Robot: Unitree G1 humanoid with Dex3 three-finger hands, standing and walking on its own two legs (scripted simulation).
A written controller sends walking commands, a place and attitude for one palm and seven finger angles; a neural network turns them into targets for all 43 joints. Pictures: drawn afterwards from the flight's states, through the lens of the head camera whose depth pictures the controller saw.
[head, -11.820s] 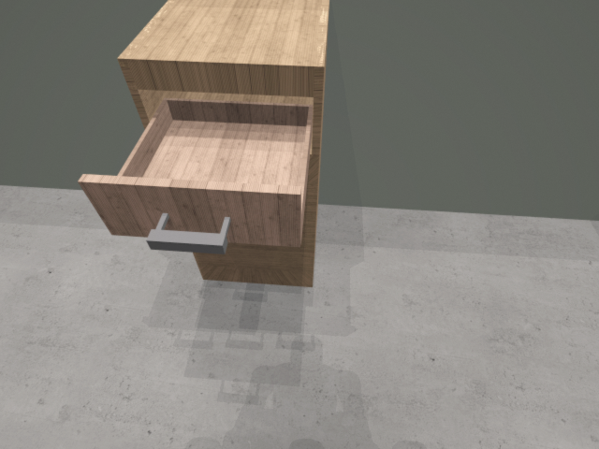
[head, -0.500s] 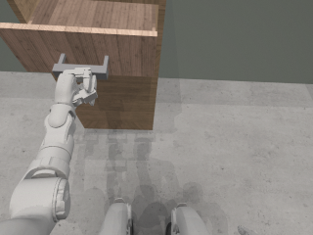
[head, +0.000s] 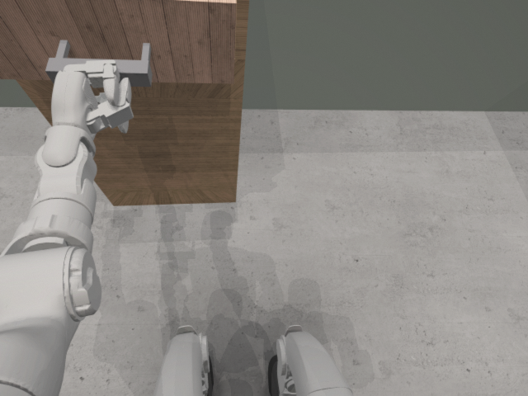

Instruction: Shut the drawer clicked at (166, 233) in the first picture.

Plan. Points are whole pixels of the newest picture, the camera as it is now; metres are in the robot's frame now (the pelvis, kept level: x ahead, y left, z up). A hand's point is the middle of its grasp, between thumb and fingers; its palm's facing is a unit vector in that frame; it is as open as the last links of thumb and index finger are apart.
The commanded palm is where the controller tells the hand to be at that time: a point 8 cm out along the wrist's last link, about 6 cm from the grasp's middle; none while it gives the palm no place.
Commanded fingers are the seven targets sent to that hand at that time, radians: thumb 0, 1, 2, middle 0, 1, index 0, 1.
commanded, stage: push the drawer shut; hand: left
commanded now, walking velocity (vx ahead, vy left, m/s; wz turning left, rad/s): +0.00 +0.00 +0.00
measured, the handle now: (103, 60) +0.60 +0.20 +0.08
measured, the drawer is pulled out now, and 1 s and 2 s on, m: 0.07 0.00 0.00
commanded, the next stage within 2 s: pull the fist back off the drawer in 1.00 s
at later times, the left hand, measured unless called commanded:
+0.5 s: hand (124, 72) +0.58 +0.17 +0.07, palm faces -0.03 -1.00 -0.03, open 3.1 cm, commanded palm +0.59 +0.19 +0.08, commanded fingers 0.00 0.90 0.90 -1.40 -1.60 -1.40 -1.60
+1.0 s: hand (120, 62) +0.60 +0.17 +0.08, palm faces -0.02 -1.00 -0.05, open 3.4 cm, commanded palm +0.64 +0.18 +0.08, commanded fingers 0.00 0.90 0.90 -1.40 -1.60 -1.40 -1.60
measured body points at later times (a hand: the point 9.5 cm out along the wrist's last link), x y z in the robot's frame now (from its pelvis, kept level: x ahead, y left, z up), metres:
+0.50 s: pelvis +0.00 +0.01 -0.01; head +0.17 +0.05 +0.40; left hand +0.57 +0.22 +0.08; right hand -0.03 -0.24 -0.11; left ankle +0.06 +0.11 -0.63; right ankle +0.02 -0.12 -0.63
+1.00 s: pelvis -0.01 +0.01 -0.02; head +0.18 +0.06 +0.38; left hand +0.59 +0.23 +0.08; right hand -0.06 -0.24 -0.10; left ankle +0.06 +0.11 -0.63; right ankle +0.02 -0.12 -0.63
